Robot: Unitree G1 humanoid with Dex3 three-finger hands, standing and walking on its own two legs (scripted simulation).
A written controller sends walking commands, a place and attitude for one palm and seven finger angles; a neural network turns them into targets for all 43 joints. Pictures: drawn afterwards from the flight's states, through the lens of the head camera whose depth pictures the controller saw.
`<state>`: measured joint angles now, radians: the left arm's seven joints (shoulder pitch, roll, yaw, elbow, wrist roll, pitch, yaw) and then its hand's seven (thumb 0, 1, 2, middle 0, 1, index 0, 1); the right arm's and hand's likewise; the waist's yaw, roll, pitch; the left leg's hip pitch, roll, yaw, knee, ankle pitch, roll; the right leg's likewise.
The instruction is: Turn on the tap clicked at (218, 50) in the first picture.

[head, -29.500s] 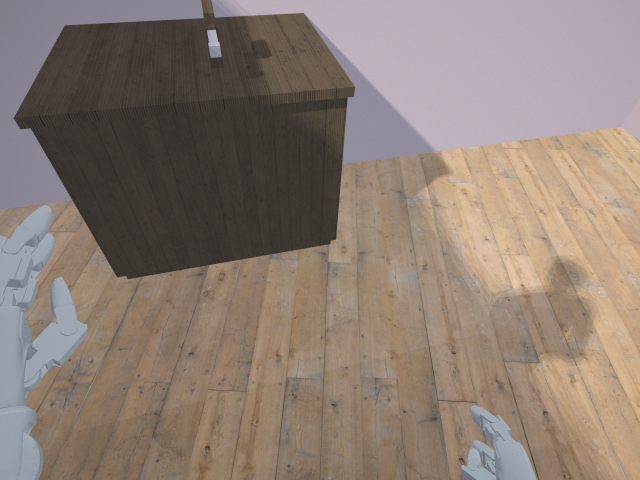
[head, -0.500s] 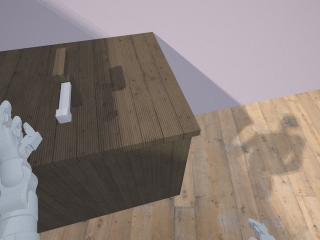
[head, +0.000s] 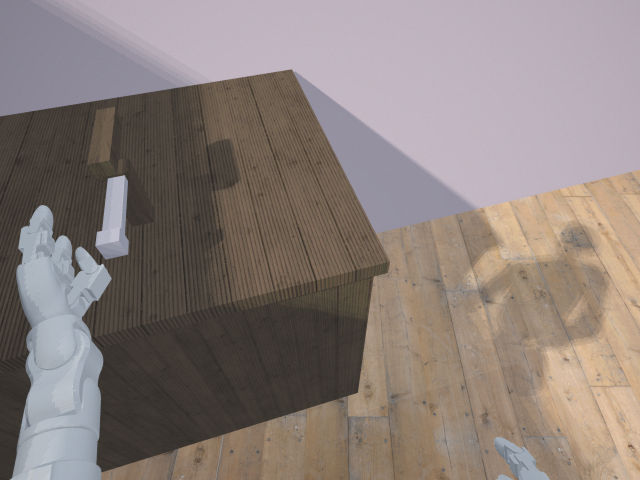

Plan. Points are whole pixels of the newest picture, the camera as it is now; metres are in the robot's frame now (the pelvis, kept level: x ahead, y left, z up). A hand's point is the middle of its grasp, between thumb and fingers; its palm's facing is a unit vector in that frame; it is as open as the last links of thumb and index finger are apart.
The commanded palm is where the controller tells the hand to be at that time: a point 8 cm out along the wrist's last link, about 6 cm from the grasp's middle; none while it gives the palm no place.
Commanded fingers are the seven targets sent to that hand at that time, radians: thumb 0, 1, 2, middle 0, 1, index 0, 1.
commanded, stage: push the lever round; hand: left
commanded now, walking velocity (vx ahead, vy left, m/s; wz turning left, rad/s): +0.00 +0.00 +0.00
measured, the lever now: (112, 243) +0.37 +0.30 +0.10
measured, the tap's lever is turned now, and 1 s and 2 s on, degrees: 0 21 46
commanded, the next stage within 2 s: none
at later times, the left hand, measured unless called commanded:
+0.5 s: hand (126, 266) +0.34 +0.27 +0.09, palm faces +0.62 -0.79 -0.05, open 7.7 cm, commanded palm +0.30 +0.29 +0.10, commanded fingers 0.00 0.90 0.90 -0.15 -0.15 -0.15 -0.15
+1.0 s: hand (159, 252) +0.37 +0.23 +0.09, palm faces +0.69 -0.72 -0.06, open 7.7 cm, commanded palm +0.32 +0.26 +0.10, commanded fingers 0.00 0.90 0.90 -0.15 -0.15 -0.15 -0.15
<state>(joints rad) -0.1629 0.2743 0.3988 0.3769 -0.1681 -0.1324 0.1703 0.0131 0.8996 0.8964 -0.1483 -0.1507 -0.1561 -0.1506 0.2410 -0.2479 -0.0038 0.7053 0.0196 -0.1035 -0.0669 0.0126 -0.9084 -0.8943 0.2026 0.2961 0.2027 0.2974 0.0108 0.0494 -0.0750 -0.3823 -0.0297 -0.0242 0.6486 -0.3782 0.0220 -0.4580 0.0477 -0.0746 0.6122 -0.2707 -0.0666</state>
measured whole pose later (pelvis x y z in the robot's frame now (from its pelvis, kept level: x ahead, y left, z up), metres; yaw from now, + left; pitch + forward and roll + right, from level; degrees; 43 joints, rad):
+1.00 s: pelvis -0.01 +0.00 +0.00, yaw +1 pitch +7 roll +0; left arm -0.35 0.11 0.26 0.45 -0.03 -0.07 0.58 0.01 0.92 0.91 -0.15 -0.15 -0.15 -0.15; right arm 0.19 -0.22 -0.01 0.73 -0.02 -0.03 -0.06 0.01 -0.91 -0.89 0.20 0.30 0.20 0.30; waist 0.00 0.04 -0.08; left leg -0.41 -0.04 -0.03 0.66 -0.37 0.02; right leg -0.48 0.04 -0.09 0.62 -0.26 -0.07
